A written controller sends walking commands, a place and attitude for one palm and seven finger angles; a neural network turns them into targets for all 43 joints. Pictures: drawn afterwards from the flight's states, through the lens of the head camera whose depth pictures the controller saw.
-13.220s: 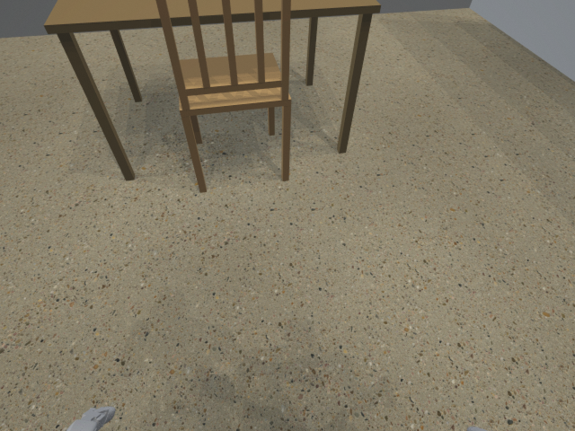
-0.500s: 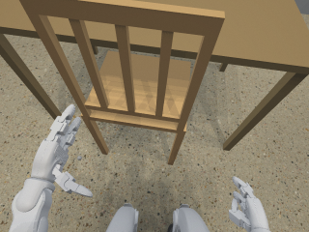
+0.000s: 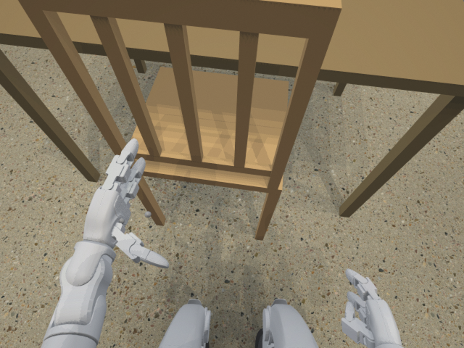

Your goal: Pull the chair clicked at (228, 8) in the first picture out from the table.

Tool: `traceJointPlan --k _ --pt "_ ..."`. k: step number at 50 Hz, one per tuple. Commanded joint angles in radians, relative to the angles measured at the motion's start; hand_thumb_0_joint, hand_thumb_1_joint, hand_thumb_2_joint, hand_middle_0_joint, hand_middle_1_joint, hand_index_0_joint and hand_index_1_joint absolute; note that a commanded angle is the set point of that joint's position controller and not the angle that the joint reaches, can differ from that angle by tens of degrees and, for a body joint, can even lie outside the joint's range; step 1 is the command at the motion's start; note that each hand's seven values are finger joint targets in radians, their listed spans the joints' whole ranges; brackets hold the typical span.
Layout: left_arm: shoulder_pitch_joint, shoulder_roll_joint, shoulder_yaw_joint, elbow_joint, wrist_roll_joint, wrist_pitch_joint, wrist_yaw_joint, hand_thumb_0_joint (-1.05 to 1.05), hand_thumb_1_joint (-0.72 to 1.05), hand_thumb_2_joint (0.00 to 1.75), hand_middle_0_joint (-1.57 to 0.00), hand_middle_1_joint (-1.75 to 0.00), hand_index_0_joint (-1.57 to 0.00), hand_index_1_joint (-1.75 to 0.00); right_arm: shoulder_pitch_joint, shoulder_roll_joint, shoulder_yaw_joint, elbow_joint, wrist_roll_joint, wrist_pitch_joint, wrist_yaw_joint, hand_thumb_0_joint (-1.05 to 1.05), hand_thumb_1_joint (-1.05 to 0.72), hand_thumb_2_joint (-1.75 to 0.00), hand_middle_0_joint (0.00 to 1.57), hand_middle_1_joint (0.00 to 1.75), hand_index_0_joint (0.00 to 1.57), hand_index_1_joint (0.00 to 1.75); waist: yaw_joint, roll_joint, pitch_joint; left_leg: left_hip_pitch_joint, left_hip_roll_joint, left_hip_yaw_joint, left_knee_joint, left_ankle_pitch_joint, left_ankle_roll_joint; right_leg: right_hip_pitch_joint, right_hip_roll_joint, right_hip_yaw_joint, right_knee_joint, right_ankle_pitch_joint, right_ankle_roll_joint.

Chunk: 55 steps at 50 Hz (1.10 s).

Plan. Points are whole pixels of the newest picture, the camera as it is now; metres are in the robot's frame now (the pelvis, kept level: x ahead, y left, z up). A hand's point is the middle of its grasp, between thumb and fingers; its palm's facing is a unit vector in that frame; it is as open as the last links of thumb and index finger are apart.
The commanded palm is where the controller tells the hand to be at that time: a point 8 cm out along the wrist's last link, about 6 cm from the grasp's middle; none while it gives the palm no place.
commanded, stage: aim the fingers beside a spindle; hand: left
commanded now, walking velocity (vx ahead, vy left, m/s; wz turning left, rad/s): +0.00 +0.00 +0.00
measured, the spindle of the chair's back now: (189, 108) +0.53 +0.10 +0.05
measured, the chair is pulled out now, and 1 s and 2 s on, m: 0.00 0.00 0.00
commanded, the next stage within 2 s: none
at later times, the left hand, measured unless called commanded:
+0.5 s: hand (178, 186) +0.38 +0.11 +0.02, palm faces -0.14 -0.99 -0.04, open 17.0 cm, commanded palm +0.36 +0.16 +0.02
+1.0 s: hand (182, 188) +0.38 +0.10 +0.01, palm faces -0.12 -0.99 -0.04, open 17.0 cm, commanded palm +0.36 +0.16 +0.01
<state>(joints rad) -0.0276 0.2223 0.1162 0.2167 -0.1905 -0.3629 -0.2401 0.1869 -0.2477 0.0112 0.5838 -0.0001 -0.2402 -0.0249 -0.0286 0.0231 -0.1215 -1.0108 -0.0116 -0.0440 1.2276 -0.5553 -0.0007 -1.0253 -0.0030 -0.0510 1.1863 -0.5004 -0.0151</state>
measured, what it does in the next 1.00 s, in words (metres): stands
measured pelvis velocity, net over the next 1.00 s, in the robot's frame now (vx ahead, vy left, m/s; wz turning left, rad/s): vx -0.01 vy -0.01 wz -0.01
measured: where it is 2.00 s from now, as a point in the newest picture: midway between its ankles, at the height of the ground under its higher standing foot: outside the picture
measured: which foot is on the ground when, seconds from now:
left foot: down 0.00-1.00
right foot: down 0.00-1.00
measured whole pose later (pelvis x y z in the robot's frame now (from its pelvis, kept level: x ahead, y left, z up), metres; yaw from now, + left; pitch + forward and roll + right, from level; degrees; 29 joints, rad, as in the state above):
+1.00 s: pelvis -0.01 -0.01 -0.01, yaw -1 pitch +22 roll +0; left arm -0.34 0.17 0.11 0.58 -0.13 -0.46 -0.14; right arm 0.23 -0.25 -0.01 0.62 -0.01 -0.15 0.01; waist -0.06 0.02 -0.15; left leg -1.11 -0.01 -0.02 1.27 -0.56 -0.01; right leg -1.14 0.00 -0.03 1.25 -0.50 -0.02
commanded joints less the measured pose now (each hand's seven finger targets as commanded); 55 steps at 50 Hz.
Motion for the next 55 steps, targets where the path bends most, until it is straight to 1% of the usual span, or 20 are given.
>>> traceJointPlan --k 1,4,6,9,11,15,20,22,24,26,29,34,35,39,40,44,46,49,53,55 --pt "-0.19 0.099 0.023 -0.228 -0.013 -0.077 0.0 0.0 -0.5 0.3 -0.06 -0.08 -0.06 -0.08 0.017 -0.133 -0.057 -0.123 0.002 -0.046 -0.013 0.0 -0.9 -0.9 0.2 0.3 0.2 0.3 -0.012 0.018 -0.413 0.223 -0.009 0.001 -0.163 0.342 0.007 0.254 0.02 0.017 -0.14 0.278 -0.008" --pt "-0.186 0.11 0.046 -0.161 -0.006 -0.068 0.014 0.0 -0.5 0.3 -0.06 -0.08 -0.06 -0.08 0.022 -0.138 -0.056 -0.116 -0.001 -0.035 -0.01 0.0 -0.9 -0.9 0.2 0.3 0.2 0.3 -0.011 -0.019 -0.389 0.18 -0.01 0.004 -0.153 0.324 0.01 0.245 0.022 0.014 -0.134 0.266 -0.007" --pt "-0.253 0.079 0.019 -0.117 0.006 -0.066 0.024 0.0 -0.5 0.3 -0.06 -0.08 -0.06 -0.08 0.018 -0.131 -0.055 -0.106 0.001 -0.027 -0.009 0.0 -0.9 -0.9 0.2 0.3 0.2 0.3 -0.026 -0.032 -0.36 0.151 -0.012 0.008 -0.152 0.275 0.009 0.222 0.018 0.018 -0.138 0.226 -0.003" --pt "-0.329 0.097 0.032 -0.063 0.016 -0.069 0.04 0.0 -0.5 0.3 -0.06 -0.08 -0.06 -0.08 0.022 -0.137 -0.051 -0.102 0.002 -0.021 -0.011 0.0 -0.9 -0.9 0.2 0.3 0.2 0.3 -0.03 -0.035 -0.332 0.117 -0.012 0.01 -0.147 0.218 0.012 0.191 0.02 0.023 -0.143 0.161 -0.005" --pt "-0.384 0.077 0.008 -0.079 0.025 -0.083 0.05 0.0 -0.5 0.3 -0.06 -0.08 -0.06 -0.08 0.02 -0.131 -0.054 -0.102 -0.002 -0.021 -0.01 0.0 -0.9 -0.9 0.2 0.3 0.2 0.3 -0.026 0.011 -0.382 0.148 -0.014 0.011 -0.143 0.239 0.01 0.19 0.016 0.027 -0.133 0.182 -0.008" --pt "-0.437 0.105 0.037 -0.059 0.026 -0.104 0.062 0.0 -0.5 0.3 -0.06 -0.08 -0.06 -0.08 0.037 -0.135 -0.058 -0.091 -0.008 -0.017 -0.009 0.0 -0.9 -0.9 0.2 0.3 0.2 0.3 -0.027 -0.007 -0.459 0.153 -0.015 0.012 -0.123 0.297 0.013 0.229 0.016 0.033 -0.115 0.257 -0.006" --pt "-0.477 0.08 0.026 0.029 0.036 -0.107 0.072 0.0 -0.5 0.3 -0.06 -0.08 -0.06 -0.08 0.052 -0.134 -0.06 -0.077 -0.009 -0.004 0.0 0.0 -0.9 -0.9 0.2 0.3 0.2 0.3 -0.032 -0.009 -0.457 0.133 -0.014 0.015 -0.117 0.302 0.009 0.211 0.017 0.031 -0.1 0.27 -0.007" --pt "-0.503 0.046 -0.007 0.055 0.042 -0.102 0.078 0.0 -0.5 0.3 -0.06 -0.08 -0.06 -0.08 0.061 -0.132 -0.062 -0.072 -0.009 0.004 0.006 0.0 -0.9 -0.9 0.2 0.3 0.2 0.3 -0.046 -0.024 -0.452 0.118 -0.015 0.019 -0.113 0.288 0.011 0.208 0.015 0.033 -0.103 0.265 -0.004" --pt "-0.509 0.078 0.027 0.1 0.047 -0.103 0.084 0.0 -0.5 0.3 -0.06 -0.08 -0.06 -0.08 0.067 -0.14 -0.063 -0.073 -0.008 0.013 0.007 0.0 -0.9 -0.9 0.2 0.3 0.2 0.3 -0.039 -0.031 -0.442 0.102 -0.016 0.019 -0.111 0.284 0.012 0.202 0.019 0.032 -0.097 0.26 -0.009" --pt "-0.577 0.048 -0.001 0.123 0.052 -0.107 0.092 0.0 -0.5 0.3 -0.06 -0.08 -0.06 -0.08 0.07 -0.133 -0.062 -0.064 -0.009 0.019 0.01 0.0 -0.9 -0.9 0.2 0.3 0.2 0.3 -0.058 -0.045 -0.434 0.084 -0.018 0.022 -0.105 0.263 0.013 0.195 0.016 0.038 -0.101 0.25 -0.004" --pt "-0.648 0.071 0.019 0.12 0.065 -0.135 0.114 0.0 -0.5 0.3 -0.06 -0.08 -0.06 -0.08 0.081 -0.138 -0.065 -0.063 -0.015 0.021 0.013 0.0 -0.9 -0.9 0.2 0.3 0.2 0.3 -0.056 -0.014 -0.47 0.093 -0.021 0.02 -0.093 0.274 0.014 0.182 0.02 0.036 -0.083 0.255 -0.008" --pt "-0.634 0.108 0.065 0.127 0.074 -0.166 0.137 0.0 -0.5 0.3 -0.06 -0.08 -0.06 -0.08 0.093 -0.136 -0.069 -0.068 -0.022 0.033 0.024 0.0 -0.9 -0.9 0.2 0.3 0.2 0.3 -0.035 -0.013 -0.533 0.103 -0.024 0.027 -0.095 0.307 0.014 0.235 0.023 0.044 -0.075 0.302 -0.01" --pt "-0.622 0.087 0.048 0.138 0.076 -0.163 0.135 0.0 -0.5 0.3 -0.06 -0.08 -0.06 -0.08 0.088 -0.131 -0.068 -0.07 -0.022 0.037 0.028 0.0 -0.9 -0.9 0.2 0.3 0.2 0.3 -0.036 -0.002 -0.532 0.102 -0.025 0.034 -0.096 0.295 0.014 0.238 0.022 0.05 -0.083 0.298 -0.007" --pt "-0.534 0.09 0.062 0.197 0.073 -0.142 0.122 0.0 -0.5 0.3 -0.06 -0.08 -0.06 -0.08 0.097 -0.136 -0.069 -0.078 -0.017 0.053 0.031 0.0 -0.9 -0.9 0.2 0.3 0.2 0.3 -0.03 -0.056 -0.503 0.059 -0.025 0.042 -0.101 0.289 0.018 0.27 0.023 0.054 -0.091 0.314 -0.007" --pt "-0.559 0.061 0.031 0.192 0.07 -0.139 0.115 0.0 -0.5 0.3 -0.06 -0.08 -0.06 -0.08 0.093 -0.132 -0.067 -0.075 -0.014 0.056 0.032 0.0 -0.9 -0.9 0.2 0.3 0.2 0.3 -0.046 -0.063 -0.488 0.056 -0.023 0.043 -0.1 0.282 0.019 0.259 0.02 0.054 -0.095 0.314 -0.004" --pt "-0.561 0.067 0.035 0.166 0.05 -0.146 0.095 0.0 -0.5 0.3 -0.06 -0.08 -0.06 -0.08 0.087 -0.133 -0.066 -0.084 -0.008 0.056 0.029 0.0 -0.9 -0.9 0.2 0.3 0.2 0.3 -0.04 -0.065 -0.456 0.042 -0.025 0.044 -0.105 0.237 0.02 0.257 0.021 0.062 -0.113 0.257 -0.005" --pt "-0.602 0.06 0.024 0.157 0.047 -0.162 0.093 0.0 -0.5 0.3 -0.06 -0.08 -0.06 -0.08 0.085 -0.132 -0.067 -0.073 -0.008 0.053 0.024 0.0 -0.9 -0.9 0.2 0.3 0.2 0.3 -0.054 -0.08 -0.443 0.044 -0.024 0.042 -0.1 0.218 0.022 0.238 0.019 0.065 -0.12 0.233 -0.001" --pt "-0.644 0.075 0.018 0.113 0.052 -0.192 0.097 0.0 -0.5 0.3 -0.06 -0.08 -0.06 -0.08 0.084 -0.132 -0.065 -0.071 -0.011 0.044 0.022 0.0 -0.9 -0.9 0.2 0.3 0.2 0.3 -0.055 -0.02 -0.452 0.07 -0.024 0.035 -0.095 0.217 0.021 0.211 0.022 0.064 -0.109 0.216 -0.005" --pt "-0.665 0.054 -0.002 0.166 0.067 -0.195 0.11 0.0 -0.5 0.3 -0.06 -0.08 -0.06 -0.08 0.079 -0.135 -0.066 -0.054 -0.013 0.044 0.021 0.0 -0.9 -0.9 0.2 0.3 0.2 0.3 -0.065 -0.009 -0.426 0.076 -0.02 0.025 -0.094 0.194 0.017 0.154 0.019 0.05 -0.102 0.18 -0.006" --pt "-0.648 0.068 0.013 0.174 0.078 -0.189 0.116 0.0 -0.5 0.3 -0.06 -0.08 -0.06 -0.08 0.083 -0.137 -0.068 -0.058 -0.015 0.045 0.022 0.0 -0.9 -0.9 0.2 0.3 0.2 0.3 -0.049 0.01 -0.465 0.095 -0.023 0.023 -0.097 0.219 0.014 0.162 0.021 0.044 -0.088 0.199 -0.011"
